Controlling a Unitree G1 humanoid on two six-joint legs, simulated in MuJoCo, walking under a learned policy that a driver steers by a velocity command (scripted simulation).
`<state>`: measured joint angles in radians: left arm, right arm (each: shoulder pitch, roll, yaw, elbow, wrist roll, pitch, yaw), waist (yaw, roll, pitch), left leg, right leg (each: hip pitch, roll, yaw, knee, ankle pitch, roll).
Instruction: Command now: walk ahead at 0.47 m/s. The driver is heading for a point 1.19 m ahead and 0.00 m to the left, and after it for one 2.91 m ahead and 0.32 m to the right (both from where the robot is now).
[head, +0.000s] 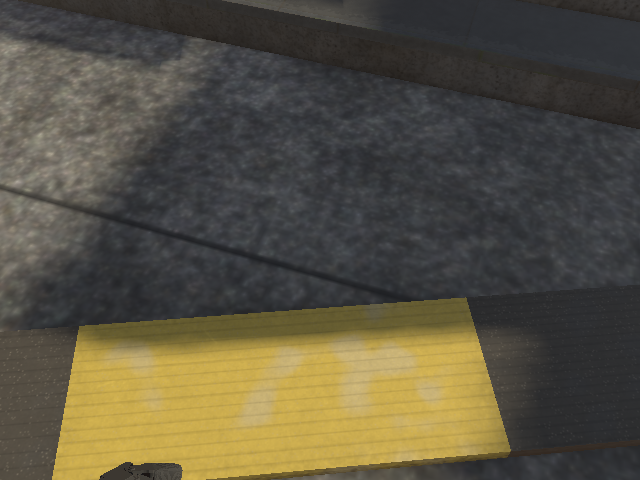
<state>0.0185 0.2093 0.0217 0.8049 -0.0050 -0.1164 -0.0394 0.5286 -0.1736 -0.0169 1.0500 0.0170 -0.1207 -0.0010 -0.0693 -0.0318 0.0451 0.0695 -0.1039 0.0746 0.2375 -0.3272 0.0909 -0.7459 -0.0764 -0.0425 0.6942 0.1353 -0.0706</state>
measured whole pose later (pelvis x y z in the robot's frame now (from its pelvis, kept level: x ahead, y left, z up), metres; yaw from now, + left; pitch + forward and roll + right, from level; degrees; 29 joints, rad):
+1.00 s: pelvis +0.56 +0.08 +0.03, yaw -1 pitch +3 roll +0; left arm -0.06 0.26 0.03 0.73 0.03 0.01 -0.07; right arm 0.50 -0.20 -0.04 0.97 -0.03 -0.08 0.01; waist -0.06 -0.01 0.00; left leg 0.19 -0.03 0.06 -0.04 -0.53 0.04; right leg -0.65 -0.03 -0.11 0.79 -0.20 -0.06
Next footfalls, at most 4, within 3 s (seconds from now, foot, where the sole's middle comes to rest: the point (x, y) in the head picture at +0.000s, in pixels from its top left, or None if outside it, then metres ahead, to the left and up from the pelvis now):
0.10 right None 0.33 -0.07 -0.77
0.60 left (226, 476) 0.47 0.17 -0.73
1.08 right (313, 347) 0.74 -0.01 -0.74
1.50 left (259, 193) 1.26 0.11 -0.77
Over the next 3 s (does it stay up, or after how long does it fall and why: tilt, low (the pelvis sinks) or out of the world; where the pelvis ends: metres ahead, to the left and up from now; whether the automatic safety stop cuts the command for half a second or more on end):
stays up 1.26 0.00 0.00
